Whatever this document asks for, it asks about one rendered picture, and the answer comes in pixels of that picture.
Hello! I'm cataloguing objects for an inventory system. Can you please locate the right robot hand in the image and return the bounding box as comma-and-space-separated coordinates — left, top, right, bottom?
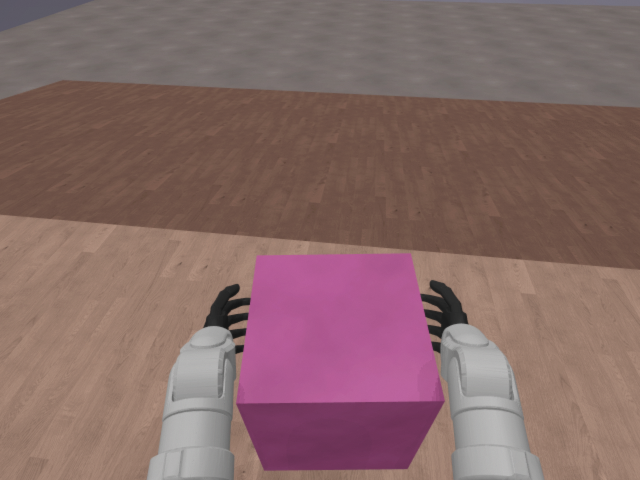
420, 280, 468, 353

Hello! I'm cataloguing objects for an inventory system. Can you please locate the left robot forearm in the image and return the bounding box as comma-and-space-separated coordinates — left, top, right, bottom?
147, 326, 236, 480

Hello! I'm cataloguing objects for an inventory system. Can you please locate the left robot hand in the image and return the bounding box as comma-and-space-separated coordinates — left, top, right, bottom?
203, 284, 251, 354

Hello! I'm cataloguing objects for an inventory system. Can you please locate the carton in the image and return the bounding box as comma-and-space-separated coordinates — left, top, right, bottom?
236, 253, 445, 471

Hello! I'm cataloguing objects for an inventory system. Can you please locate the right robot forearm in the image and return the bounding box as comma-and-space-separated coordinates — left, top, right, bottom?
440, 324, 544, 480

